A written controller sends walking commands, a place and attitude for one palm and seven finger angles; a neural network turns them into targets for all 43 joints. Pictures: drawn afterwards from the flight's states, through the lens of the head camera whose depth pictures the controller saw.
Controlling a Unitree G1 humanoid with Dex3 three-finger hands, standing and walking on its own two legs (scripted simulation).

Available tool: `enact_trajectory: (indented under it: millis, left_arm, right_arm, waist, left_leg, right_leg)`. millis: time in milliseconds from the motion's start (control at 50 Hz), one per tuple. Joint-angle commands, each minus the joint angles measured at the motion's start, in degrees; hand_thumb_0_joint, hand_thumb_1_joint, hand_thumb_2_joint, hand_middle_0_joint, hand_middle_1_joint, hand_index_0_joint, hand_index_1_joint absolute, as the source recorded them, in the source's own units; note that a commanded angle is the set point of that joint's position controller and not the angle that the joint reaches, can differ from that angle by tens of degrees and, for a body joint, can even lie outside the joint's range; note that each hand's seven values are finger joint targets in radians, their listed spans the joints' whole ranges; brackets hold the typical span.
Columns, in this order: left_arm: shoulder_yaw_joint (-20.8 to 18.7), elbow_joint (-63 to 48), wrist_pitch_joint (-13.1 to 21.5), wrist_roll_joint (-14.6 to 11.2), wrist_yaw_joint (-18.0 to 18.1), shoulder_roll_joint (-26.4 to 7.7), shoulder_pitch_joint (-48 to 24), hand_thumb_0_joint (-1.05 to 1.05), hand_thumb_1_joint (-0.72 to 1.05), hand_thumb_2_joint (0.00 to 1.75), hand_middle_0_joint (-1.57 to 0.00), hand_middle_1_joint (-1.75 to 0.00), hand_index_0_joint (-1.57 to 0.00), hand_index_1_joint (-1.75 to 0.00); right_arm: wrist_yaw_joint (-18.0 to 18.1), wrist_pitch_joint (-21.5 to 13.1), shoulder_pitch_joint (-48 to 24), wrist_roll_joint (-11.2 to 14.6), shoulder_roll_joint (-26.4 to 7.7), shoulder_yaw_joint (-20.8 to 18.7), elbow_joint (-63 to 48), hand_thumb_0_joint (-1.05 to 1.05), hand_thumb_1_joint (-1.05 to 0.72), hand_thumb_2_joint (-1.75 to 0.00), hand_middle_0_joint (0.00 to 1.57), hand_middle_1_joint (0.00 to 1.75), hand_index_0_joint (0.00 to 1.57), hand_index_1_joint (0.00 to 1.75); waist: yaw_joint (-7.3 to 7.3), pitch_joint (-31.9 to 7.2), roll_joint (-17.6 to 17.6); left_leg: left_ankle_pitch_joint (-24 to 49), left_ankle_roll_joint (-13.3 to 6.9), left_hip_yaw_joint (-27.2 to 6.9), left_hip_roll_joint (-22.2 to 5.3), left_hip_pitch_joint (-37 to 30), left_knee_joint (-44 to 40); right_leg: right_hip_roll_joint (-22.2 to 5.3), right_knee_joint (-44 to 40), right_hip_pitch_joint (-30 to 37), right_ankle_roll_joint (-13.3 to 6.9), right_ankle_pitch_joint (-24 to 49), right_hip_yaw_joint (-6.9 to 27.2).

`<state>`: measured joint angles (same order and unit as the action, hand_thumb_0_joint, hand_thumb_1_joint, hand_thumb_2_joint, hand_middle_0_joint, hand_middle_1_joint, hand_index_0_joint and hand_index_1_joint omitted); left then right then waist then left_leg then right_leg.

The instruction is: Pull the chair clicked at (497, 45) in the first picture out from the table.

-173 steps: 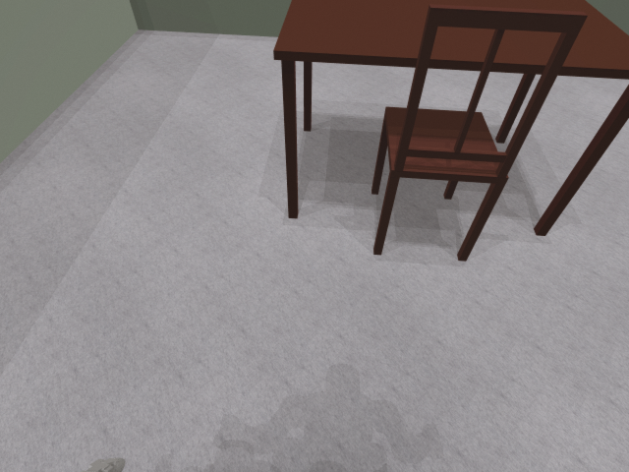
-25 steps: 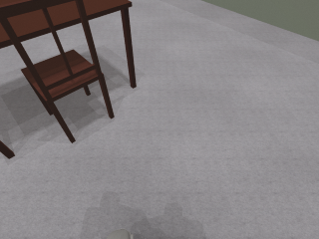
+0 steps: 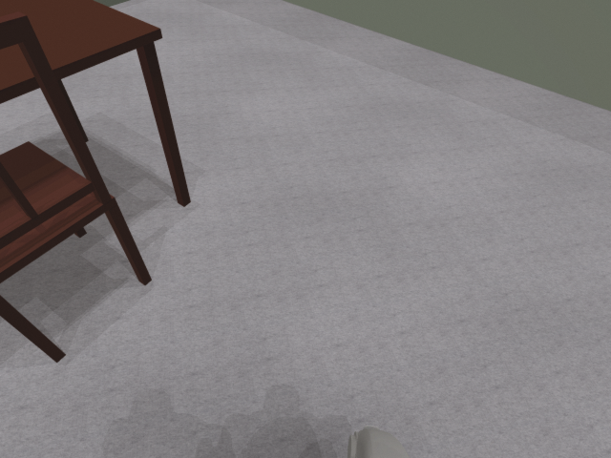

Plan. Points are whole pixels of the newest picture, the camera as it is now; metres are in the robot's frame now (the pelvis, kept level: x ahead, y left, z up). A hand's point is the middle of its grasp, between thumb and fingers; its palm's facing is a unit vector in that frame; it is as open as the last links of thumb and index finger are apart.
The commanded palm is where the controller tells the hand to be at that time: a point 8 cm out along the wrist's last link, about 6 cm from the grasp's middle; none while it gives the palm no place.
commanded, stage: walk to a spot facing it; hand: left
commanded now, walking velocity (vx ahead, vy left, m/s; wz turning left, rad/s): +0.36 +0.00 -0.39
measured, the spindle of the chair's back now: out of the picture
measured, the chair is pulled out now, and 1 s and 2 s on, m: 0.00 0.00 0.00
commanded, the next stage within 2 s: turn to face it in 0.72 s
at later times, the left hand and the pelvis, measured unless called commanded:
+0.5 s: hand (233, 357) +0.30 +0.13 -0.17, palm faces -0.09 -0.97 -0.23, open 7.2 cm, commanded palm none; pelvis +0.23 -0.06 -0.01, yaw -8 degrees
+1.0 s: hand (247, 265) +0.50 +0.14 -0.18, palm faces -0.17 -0.97 -0.18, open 7.4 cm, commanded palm none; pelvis +0.42 -0.03 +0.00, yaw -13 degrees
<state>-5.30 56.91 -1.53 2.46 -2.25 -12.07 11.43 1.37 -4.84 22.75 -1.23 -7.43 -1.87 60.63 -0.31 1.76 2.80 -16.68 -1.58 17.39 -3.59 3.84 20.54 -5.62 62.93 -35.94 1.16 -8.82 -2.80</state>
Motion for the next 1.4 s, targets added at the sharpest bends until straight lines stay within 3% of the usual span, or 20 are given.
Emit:
enact_trajectory:
  millis: [0,120,180,220,240,280,340,600,660,680,700,720,780,880,1060,1080,1120,1140,1200,1380]
  left_arm:
    - [1.26,-5.03,1.40,-0.44,-0.46,1.06,-8.07,0.00,0.90,0.90,-0.20,-0.30,-0.20,-0.30]
    - [1.41,-5.41,2.60,-0.70,-0.13,0.47,-10.71,0.00,0.90,0.90,-0.20,-0.30,-0.20,-0.30]
    - [-0.18,0.59,4.21,-0.27,0.60,-3.80,9.34,0.00,0.90,0.90,-0.20,-0.30,-0.20,-0.30]
    - [-2.41,3.00,4.74,-1.50,2.10,-14.66,19.28,0.00,0.90,0.90,-0.20,-0.30,-0.20,-0.30]
    - [-2.55,2.24,4.34,-2.16,2.44,-14.98,16.00,0.00,0.90,0.90,-0.20,-0.30,-0.20,-0.30]
    - [-0.44,0.65,4.64,-2.13,2.69,-7.96,7.16,0.00,0.90,0.90,-0.20,-0.30,-0.20,-0.30]
    - [0.94,0.76,5.84,-1.23,2.99,-3.90,3.12,0.00,0.90,0.90,-0.20,-0.30,-0.20,-0.30]
    - [1.22,3.79,6.29,-1.23,2.90,-5.84,11.67,0.00,0.90,0.90,-0.20,-0.30,-0.20,-0.30]
    - [0.96,4.00,5.93,-1.62,3.01,-5.89,9.96,0.00,0.90,0.90,-0.20,-0.30,-0.20,-0.30]
    - [1.08,3.35,5.70,-2.08,2.70,-3.51,11.77,0.00,0.90,0.90,-0.20,-0.30,-0.20,-0.30]
    - [1.52,2.15,5.86,-2.41,2.20,-1.54,12.67,0.00,0.90,0.90,-0.20,-0.30,-0.20,-0.30]
    - [1.36,1.14,5.55,-1.80,2.45,-3.21,10.13,0.00,0.90,0.90,-0.20,-0.30,-0.20,-0.30]
    - [0.60,0.93,4.19,-1.07,1.41,-1.28,5.18,0.00,0.90,0.90,-0.20,-0.30,-0.20,-0.30]
    - [1.62,3.29,1.87,-1.04,2.41,3.73,11.31,0.00,0.90,0.90,-0.20,-0.30,-0.20,-0.30]
    - [1.35,-0.37,2.31,-1.60,3.52,-0.19,4.10,0.00,0.90,0.90,-0.20,-0.30,-0.20,-0.30]
    - [0.99,-0.20,2.75,-1.55,3.73,-2.33,5.35,0.00,0.90,0.90,-0.20,-0.30,-0.20,-0.30]
    - [-0.70,-0.63,3.05,-1.07,4.45,-10.50,8.80,0.00,0.90,0.90,-0.20,-0.30,-0.20,-0.30]
    - [-0.75,-1.14,3.22,-1.42,4.50,-10.22,7.56,0.00,0.90,0.90,-0.20,-0.30,-0.20,-0.30]
    - [0.50,-3.73,2.72,-1.34,4.76,-5.85,0.37,0.00,0.90,0.90,-0.20,-0.30,-0.20,-0.30]
    - [-0.78,-5.82,1.76,-0.59,4.52,-8.64,0.64,0.00,0.90,0.90,-0.20,-0.30,-0.20,-0.30]
  right_arm:
    - [0.29,-0.74,7.42,-0.14,-7.31,-1.48,0.36,0.00,-0.90,-0.90,0.20,0.30,0.20,0.30]
    - [0.07,0.23,9.02,-0.65,-8.59,-1.72,2.33,0.00,-0.90,-0.90,0.20,0.30,0.20,0.30]
    - [-0.23,0.42,4.65,0.23,-10.94,-2.12,1.06,0.00,-0.90,-0.90,0.20,0.30,0.20,0.30]
    - [-0.58,0.21,4.85,1.58,-4.79,-1.20,-2.45,0.00,-0.90,-0.90,0.20,0.30,0.20,0.30]
    - [-0.54,0.44,0.71,1.33,-5.87,-1.56,-2.91,0.00,-0.90,-0.90,0.20,0.30,0.20,0.30]
    - [-0.63,1.09,-3.26,0.26,-5.26,-1.90,-2.99,0.00,-0.90,-0.90,0.20,0.30,0.20,0.30]
    - [-0.96,3.05,3.00,-0.56,-2.64,-1.50,-0.48,0.00,-0.90,-0.90,0.20,0.30,0.20,0.30]
    - [-3.23,1.82,-18.31,-0.18,-5.01,-1.27,-8.61,0.00,-0.90,-0.90,0.20,0.30,0.20,0.30]
    - [-2.02,0.93,-6.60,-0.57,-8.07,-2.05,-4.93,0.00,-0.90,-0.90,0.20,0.30,0.20,0.30]
    - [-1.20,0.46,1.42,-1.28,-13.50,-3.26,-2.97,0.00,-0.90,-0.90,0.20,0.30,0.20,0.30]
    - [-0.85,0.77,7.12,-1.11,-19.07,-4.26,-2.14,0.00,-0.90,-0.90,0.20,0.30,0.20,0.30]
    - [-0.52,1.41,5.15,-0.46,-18.18,-3.78,-2.92,0.00,-0.90,-0.90,0.20,0.30,0.20,0.30]
    - [0.05,0.64,-4.16,-0.41,-10.12,-1.79,-4.93,0.00,-0.90,-0.90,0.20,0.30,0.20,0.30]
    - [0.22,0.46,-6.11,-0.03,-5.75,-1.08,-3.25,0.00,-0.90,-0.90,0.20,0.30,0.20,0.30]
    - [-0.24,4.08,-5.00,-0.05,-9.95,-2.71,-1.91,0.00,-0.90,-0.90,0.20,0.30,0.20,0.30]
    - [-0.53,4.22,-4.77,0.29,-9.02,-2.69,-2.38,0.00,-0.90,-0.90,0.20,0.30,0.20,0.30]
    - [-1.00,5.05,-4.56,0.59,-4.16,-2.01,-5.22,0.00,-0.90,-0.90,0.20,0.30,0.20,0.30]
    - [-0.77,6.18,-5.89,0.21,-6.15,-2.53,-5.27,0.00,-0.90,-0.90,0.20,0.30,0.20,0.30]
    - [-1.55,7.02,-5.13,0.08,-5.73,-3.08,-4.05,0.00,-0.90,-0.90,0.20,0.30,0.20,0.30]
    - [-2.91,7.36,-11.79,0.11,-5.63,-3.06,-9.55,0.00,-0.90,-0.90,0.20,0.30,0.20,0.30]
  waist:
    - [-2.65,5.63,-8.42]
    - [-2.38,5.51,-10.02]
    - [7.48,-7.23,-8.27]
    - [8.32,-16.36,8.78]
    - [8.01,-14.50,4.38]
    - [3.73,-2.30,-2.52]
    - [-1.98,-0.48,0.10]
    - [2.65,4.25,2.66]
    - [-3.36,-0.94,-1.59]
    - [-5.63,-7.43,-10.99]
    - [-6.33,-12.28,-23.15]
    - [-6.15,-11.07,-17.12]
    - [-2.25,1.72,-9.14]
    - [1.86,-0.14,-11.50]
    - [1.75,-2.40,-11.35]
    - [2.32,-3.42,-8.22]
    - [3.53,-5.28,12.29]
    - [3.86,-5.28,15.55]
    - [0.34,-1.56,5.84]
    - [1.46,-0.77,9.30]
  left_leg:
    - [22.06,-4.56,-6.81,-15.70,-4.77,-9.25]
    - [40.58,-4.00,-2.33,-16.56,-7.68,-1.99]
    - [49.23,-0.20,1.39,-13.79,-0.89,23.97]
    - [-16.92,3.83,-5.52,-0.24,30.82,60.01]
    - [-13.29,2.44,-13.98,-3.06,32.74,63.35]
    - [-3.63,2.55,-15.88,-7.35,32.33,59.08]
    - [-0.34,3.45,-14.45,-7.86,25.30,49.22]
    - [4.43,2.96,-10.42,-3.46,24.37,17.85]
    - [7.70,1.89,-9.06,-0.83,4.45,7.54]
    - [10.65,-1.33,-20.96,-11.02,-9.91,4.71]
    - [16.01,-6.84,-36.72,-25.30,-17.84,-1.25]
    - [11.01,-8.67,-36.82,-27.22,-13.28,-2.74]
    - [11.65,-5.92,-24.97,-22.21,3.69,-6.51]
    - [27.24,-5.23,-11.10,-13.49,12.59,-6.09]
    - [23.43,-4.04,-19.67,-10.58,9.45,3.76]
    - [18.44,-1.52,-18.65,-8.13,13.14,7.41]
    - [-17.50,3.95,-11.45,1.43,27.13,28.41]
    - [-19.36,3.96,-15.96,-0.58,26.64,36.68]
    - [-9.94,4.98,-15.63,-1.84,29.23,47.62]
    - [-7.44,5.19,-9.89,-1.09,23.28,28.41]
  right_leg:
    - [-1.26,-12.22,-5.70,-0.32,1.03,-2.27]
    - [3.48,-24.22,4.12,-4.32,-4.64,-6.95]
    - [6.93,-31.74,32.65,-7.38,0.12,-8.36]
    - [-20.55,-41.16,55.22,-18.89,9.93,34.77]
    - [-20.27,-44.99,48.70,-18.50,3.66,32.40]
    - [-14.92,-47.53,31.13,-14.27,0.70,21.12]
    - [-9.33,-50.49,19.20,-11.39,1.64,9.52]
    - [-8.61,-48.77,29.29,-10.36,9.43,8.84]
    - [-4.36,-32.54,25.73,-7.51,18.96,5.02]
    - [0.71,-18.10,16.07,-4.61,8.48,2.10]
    - [6.74,-0.22,5.36,-2.55,-22.96,-2.50]
    - [4.50,7.66,2.90,-3.08,-25.59,1.80]
    - [-0.66,12.10,0.55,-1.65,-14.03,3.04]
    - [-0.96,-4.56,12.20,0.57,-8.39,-0.64]
    - [2.23,-34.97,23.44,2.04,-2.33,-4.51]
    - [-0.65,-39.73,29.48,1.41,3.07,-2.02]
    - [-23.16,-44.52,37.18,-7.55,22.54,14.00]
    - [-23.15,-45.75,31.75,-9.27,21.29,13.33]
    - [-16.85,-44.45,28.39,-7.86,15.97,2.11]
    - [-16.97,-41.37,26.62,-6.93,12.71,-6.88]
